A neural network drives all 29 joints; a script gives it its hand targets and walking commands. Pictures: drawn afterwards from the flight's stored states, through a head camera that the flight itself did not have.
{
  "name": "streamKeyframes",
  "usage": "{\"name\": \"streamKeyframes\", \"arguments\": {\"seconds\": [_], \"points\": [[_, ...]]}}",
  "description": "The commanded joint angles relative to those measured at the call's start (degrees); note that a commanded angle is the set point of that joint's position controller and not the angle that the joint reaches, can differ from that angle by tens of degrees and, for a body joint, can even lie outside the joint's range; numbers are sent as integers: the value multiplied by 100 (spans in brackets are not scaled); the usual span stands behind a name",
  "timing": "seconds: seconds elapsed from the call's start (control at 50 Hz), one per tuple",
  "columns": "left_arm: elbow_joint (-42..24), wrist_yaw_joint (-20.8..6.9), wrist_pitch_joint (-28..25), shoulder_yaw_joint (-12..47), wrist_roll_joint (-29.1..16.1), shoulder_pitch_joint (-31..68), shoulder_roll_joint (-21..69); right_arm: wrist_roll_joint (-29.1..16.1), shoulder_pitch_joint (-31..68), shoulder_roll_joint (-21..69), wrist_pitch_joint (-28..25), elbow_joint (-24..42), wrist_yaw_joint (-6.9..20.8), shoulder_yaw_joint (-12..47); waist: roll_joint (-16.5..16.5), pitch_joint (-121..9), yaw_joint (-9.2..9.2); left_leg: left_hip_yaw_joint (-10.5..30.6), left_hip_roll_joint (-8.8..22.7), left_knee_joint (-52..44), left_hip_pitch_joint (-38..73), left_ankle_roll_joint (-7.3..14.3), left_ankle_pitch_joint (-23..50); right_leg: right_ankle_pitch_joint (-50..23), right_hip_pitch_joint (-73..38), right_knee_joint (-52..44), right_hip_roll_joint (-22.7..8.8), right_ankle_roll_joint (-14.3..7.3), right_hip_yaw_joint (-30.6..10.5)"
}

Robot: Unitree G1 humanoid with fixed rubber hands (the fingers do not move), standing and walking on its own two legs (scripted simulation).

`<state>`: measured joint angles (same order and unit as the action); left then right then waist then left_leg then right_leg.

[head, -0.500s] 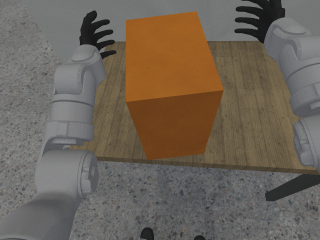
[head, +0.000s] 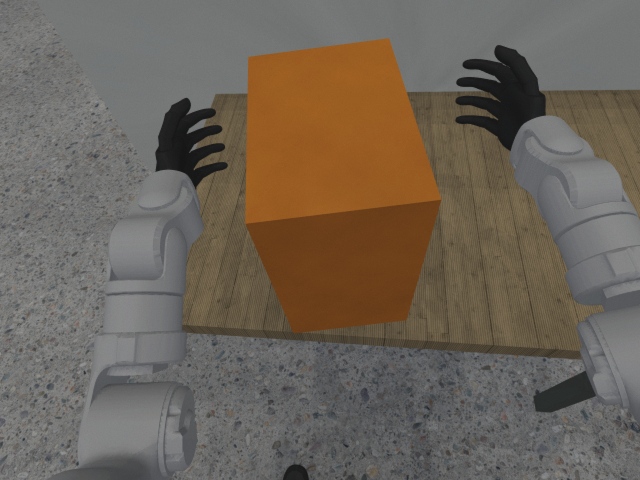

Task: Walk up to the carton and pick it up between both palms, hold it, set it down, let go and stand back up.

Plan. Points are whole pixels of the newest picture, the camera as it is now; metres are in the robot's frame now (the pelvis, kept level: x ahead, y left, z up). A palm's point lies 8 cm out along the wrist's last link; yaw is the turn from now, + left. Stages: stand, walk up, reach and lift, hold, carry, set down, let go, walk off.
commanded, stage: set down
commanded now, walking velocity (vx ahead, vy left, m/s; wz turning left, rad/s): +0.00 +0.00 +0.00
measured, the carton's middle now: (335, 202) +0.45 +0.05 +0.03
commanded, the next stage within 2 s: none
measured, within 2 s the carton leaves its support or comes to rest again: neither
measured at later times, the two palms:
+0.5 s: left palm (204, 232) +0.35 +0.18 +0.12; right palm (546, 203) +0.40 -0.19 +0.11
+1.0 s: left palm (207, 300) +0.29 +0.18 +0.07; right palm (541, 287) +0.32 -0.18 +0.05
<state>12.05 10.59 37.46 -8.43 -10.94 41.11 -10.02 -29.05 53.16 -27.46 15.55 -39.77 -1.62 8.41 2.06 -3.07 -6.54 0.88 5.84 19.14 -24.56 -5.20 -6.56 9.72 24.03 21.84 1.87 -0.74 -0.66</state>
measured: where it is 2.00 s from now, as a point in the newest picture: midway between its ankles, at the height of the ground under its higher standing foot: outside the picture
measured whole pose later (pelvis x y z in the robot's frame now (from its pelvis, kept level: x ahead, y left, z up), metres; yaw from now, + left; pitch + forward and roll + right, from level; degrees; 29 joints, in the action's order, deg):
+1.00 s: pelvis -0.01 +0.00 +0.00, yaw -3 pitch +1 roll +1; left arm -3.3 11.2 26.5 -4.2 -3.9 7.2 -0.1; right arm -16.3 14.1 -16.1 4.8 -17.1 -3.6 3.3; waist 0.9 4.6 -3.6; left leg -2.4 5.2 16.9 -10.2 -4.6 -7.0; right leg 11.2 12.5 23.2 1.3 -0.4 -3.8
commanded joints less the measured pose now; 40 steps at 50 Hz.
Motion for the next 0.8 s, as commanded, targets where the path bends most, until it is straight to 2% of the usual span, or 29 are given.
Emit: {"name": "streamKeyframes", "arguments": {"seconds": [0.0,0.02,0.04,0.06,0.08,0.1,0.12,0.14,0.18,0.2,0.22,0.24,0.32,0.4,0.42,0.44,0.5,0.56,0.62,0.64,0.66,0.68,0.78], "points": [[-1434,-37,-141,-102,170,1820,-646,111,2120,-1076,-393,1281,-70,-488,-542,-4005,250,-353,-712,366,1919,201,2520,-4460,-2388,421,256,527,103],[-2312,33,-263,-17,-45,2537,-751,8,2901,-1213,-516,2104,-76,-633,-447,-4635,137,-339,-701,445,1893,175,2658,-4297,-2261,511,293,513,98],[-1900,38,-156,-27,105,1822,-592,110,2115,-1085,-459,1680,-95,-557,-470,-4252,270,-319,-695,389,2120,189,2645,-4270,-2187,399,295,491,121],[-2410,62,-201,24,24,1910,-577,90,2310,-1156,-543,2110,-102,-601,-438,-4477,184,-289,-677,464,2153,175,2777,-4193,-2101,438,317,470,136],[-2330,84,-165,52,40,1870,-564,115,2225,-1160,-535,2099,-116,-611,-456,-4445,220,-301,-671,460,2213,173,2723,-4068,-1974,395,326,461,126],[-2191,40,-116,-25,170,1270,-463,221,1654,-1029,-517,1924,-138,-575,-497,-4187,235,-296,-676,424,2305,192,2707,-4044,-2011,327,310,454,112],[-2565,54,-172,-17,56,1759,-563,204,2202,-1121,-573,2397,-159,-679,-515,-4449,142,-309,-672,438,2229,202,2654,-3849,-1918,345,306,460,91],[-2449,76,-160,-12,144,1159,-390,245,1578,-1005,-580,2273,-164,-618,-552,-4347,190,-286,-654,413,2343,204,2704,-3911,-2025,331,316,457,114],[-2492,62,-176,-21,126,1403,-451,358,1876,-1007,-580,2490,-192,-734,-595,-4250,170,-324,-662,353,2222,229,2418,-3456,-1880,250,300,451,64],[-2337,55,-155,-75,232,927,-321,408,1411,-915,-569,2355,-188,-688,-603,-4040,150,-326,-657,312,2319,258,2355,-3334,-1907,187,296,438,69],[-2603,73,-220,-18,161,1028,-287,383,1497,-912,-624,2620,-181,-705,-610,-4164,91,-323,-644,322,2311,252,2361,-3182,-1858,195,300,430,61],[-2330,56,-199,-41,235,828,-238,485,1285,-834,-588,2397,-185,-707,-642,-3913,149,-335,-655,266,2304,272,2191,-3023,-1823,137,289,428,55],[-2145,90,-303,-38,227,902,-167,618,1267,-687,-562,2442,-152,-797,-744,-3586,113,-362,-654,120,2130,366,1511,-2077,-1662,29,259,407,12],[-1804,181,-422,-16,166,1027,-105,713,1172,-520,-490,2224,-83,-902,-826,-3196,124,-381,-650,-34,1863,477,764,-1120,-1513,-24,211,384,-13],[-1575,185,-429,-21,209,1040,-95,770,1144,-461,-461,2000,-68,-925,-803,-3019,123,-403,-661,-72,1820,493,592,-918,-1456,-68,196,378,-34],[-1687,216,-483,16,178,953,-40,738,1039,-376,-500,2083,-47,-865,-788,-3018,99,-404,-657,-58,1844,491,619,-844,-1462,-56,194,368,-54],[-1392,169,-552,-31,334,558,103,812,569,-169,-508,1838,-30,-818,-796,-2596,140,-419,-686,-100,1871,539,531,-767,-1494,-120,169,371,-88],[-1526,157,-695,-33,436,377,185,836,353,-21,-608,1911,-40,-836,-704,-2434,155,-462,-708,-113,1982,531,580,-747,-1481,-160,176,384,-97],[-1748,107,-824,34,556,-49,384,885,-118,108,-764,2198,-87,-825,-674,-2274,187,-487,-727,-106,2176,515,749,-915,-1603,-170,196,398,-116],[-1715,88,-836,2,600,95,317,927,49,124,-780,2283,-120,-893,-605,-2188,214,-525,-760,-112,2138,524,690,-883,-1560,-218,177,410,-144],[-1832,80,-864,49,636,-203,427,931,-285,182,-817,2313,-140,-871,-617,-2112,227,-514,-756,-114,2221,512,760,-929,-1638,-208,202,409,-132],[-2066,99,-929,42,618,-48,394,921,-134,158,-887,2631,-159,-940,-579,-2208,207,-533,-761,-95,2240,507,759,-907,-1618,-190,205,420,-137],[-2493,68,-1051,146,750,-1002,547,1087,-1103,322,-1065,3017,-261,-927,-501,-2047,253,-590,-810,-66,2606,435,1004,-1204,-1706,-217,215,452,-136]]}}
